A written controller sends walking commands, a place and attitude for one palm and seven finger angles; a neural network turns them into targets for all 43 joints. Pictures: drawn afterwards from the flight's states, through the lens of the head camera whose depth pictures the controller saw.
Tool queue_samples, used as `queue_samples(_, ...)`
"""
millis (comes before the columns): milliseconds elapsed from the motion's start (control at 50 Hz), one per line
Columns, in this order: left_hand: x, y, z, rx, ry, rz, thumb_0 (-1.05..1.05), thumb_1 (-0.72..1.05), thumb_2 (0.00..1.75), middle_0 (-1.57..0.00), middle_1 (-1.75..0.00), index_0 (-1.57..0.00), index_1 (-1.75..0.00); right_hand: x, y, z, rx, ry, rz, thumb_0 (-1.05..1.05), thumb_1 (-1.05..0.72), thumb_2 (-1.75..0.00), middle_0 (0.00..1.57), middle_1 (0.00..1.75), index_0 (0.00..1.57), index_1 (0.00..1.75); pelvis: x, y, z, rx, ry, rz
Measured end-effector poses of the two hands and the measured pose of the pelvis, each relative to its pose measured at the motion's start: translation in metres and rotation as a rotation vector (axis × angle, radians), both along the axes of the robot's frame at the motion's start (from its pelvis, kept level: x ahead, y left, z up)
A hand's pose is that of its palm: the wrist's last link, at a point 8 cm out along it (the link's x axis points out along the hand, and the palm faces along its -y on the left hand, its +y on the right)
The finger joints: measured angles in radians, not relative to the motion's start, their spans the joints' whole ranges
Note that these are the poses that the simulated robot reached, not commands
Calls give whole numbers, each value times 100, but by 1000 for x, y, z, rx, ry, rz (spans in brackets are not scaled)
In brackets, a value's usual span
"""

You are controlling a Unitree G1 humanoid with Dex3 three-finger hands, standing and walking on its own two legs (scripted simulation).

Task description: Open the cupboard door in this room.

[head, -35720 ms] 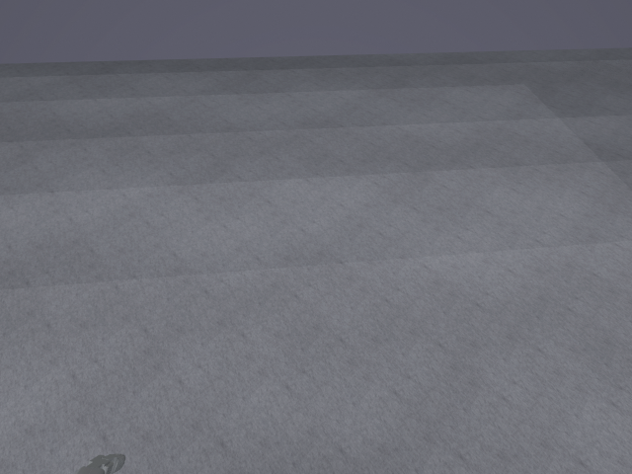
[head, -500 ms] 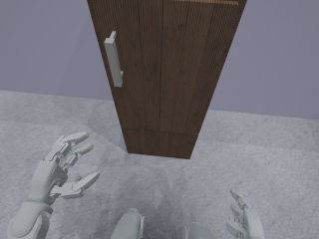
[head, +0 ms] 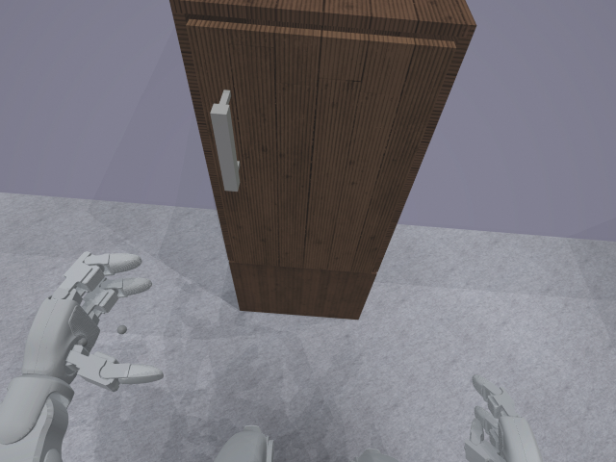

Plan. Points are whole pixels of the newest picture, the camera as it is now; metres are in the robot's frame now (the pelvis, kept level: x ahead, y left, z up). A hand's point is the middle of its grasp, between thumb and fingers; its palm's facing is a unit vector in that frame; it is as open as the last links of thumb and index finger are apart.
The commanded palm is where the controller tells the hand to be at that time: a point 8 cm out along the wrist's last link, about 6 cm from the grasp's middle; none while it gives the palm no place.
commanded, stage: raise the hand with hooked fingers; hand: left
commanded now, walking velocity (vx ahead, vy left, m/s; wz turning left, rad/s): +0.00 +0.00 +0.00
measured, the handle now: (229, 143) +0.57 +0.17 +0.06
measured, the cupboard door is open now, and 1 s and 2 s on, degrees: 0 0 0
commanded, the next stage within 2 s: move the hooked fingers beside the handle in 0.92 s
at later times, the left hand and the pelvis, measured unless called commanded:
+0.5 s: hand (84, 279) +0.30 +0.28 +0.08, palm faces +0.01 -1.00 -0.03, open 14.0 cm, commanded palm +0.27 +0.32 +0.08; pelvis +0.01 +0.00 +0.01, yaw +0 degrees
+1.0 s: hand (97, 286) +0.29 +0.26 +0.08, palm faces +0.01 -1.00 -0.04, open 14.0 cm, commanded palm +0.26 +0.31 +0.08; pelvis +0.00 -0.01 +0.01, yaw +0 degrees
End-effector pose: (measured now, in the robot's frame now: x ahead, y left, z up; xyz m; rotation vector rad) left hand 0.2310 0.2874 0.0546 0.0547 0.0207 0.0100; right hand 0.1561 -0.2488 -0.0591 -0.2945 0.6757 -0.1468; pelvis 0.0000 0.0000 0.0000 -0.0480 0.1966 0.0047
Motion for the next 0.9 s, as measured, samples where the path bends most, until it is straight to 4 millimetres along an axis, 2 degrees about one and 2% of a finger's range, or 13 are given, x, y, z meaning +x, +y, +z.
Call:
queue_samples(100, 7, 14, 6, -3, 6, 11, 0, -39, 35, -29, -112, -30, -113, 15, 16, 4, 28, -20, 40, 1, -91, -89, 20, 30, 20, 30, 3, 2, 3, -3, -6, 4)
queue_samples(220, 17, 27, 14, -7, 10, 14, -1, -47, 32, -29, -117, -30, -117, 17, 25, 3, 43, -5, 60, 1, -90, -89, 20, 30, 20, 30, 5, 2, 7, -5, -13, 8)
queue_samples(320, 26, 35, 20, -9, 7, 10, -1, -49, 31, -30, -119, -30, -119, 10, 21, 1, 36, 28, 47, 1, -90, -89, 20, 30, 20, 30, 6, 2, 9, -3, -15, 6)
queue_samples(460, 40, 45, 29, -14, -2, 8, -1, -50, 31, -30, -120, -30, -120, -8, 5, 1, 9, 74, 4, 1, -90, -89, 20, 30, 20, 30, 7, 1, 13, -1, -19, 0)
queue_samples(660, 43, 36, 25, -29, 14, -17, -1, -50, 30, -30, -120, -30, -120, -24, -10, 4, -4, 93, -40, 1, -90, -89, 20, 30, 20, 30, 5, -1, 15, 6, -18, -11)
queue_samples(900, 38, 32, 27, -19, 0, 0, -1, -50, 30, -30, -120, -31, -120, -19, -4, 1, 20, 82, -24, 1, -90, -89, 20, 30, 20, 30, 3, -6, 14, 9, -22, -8)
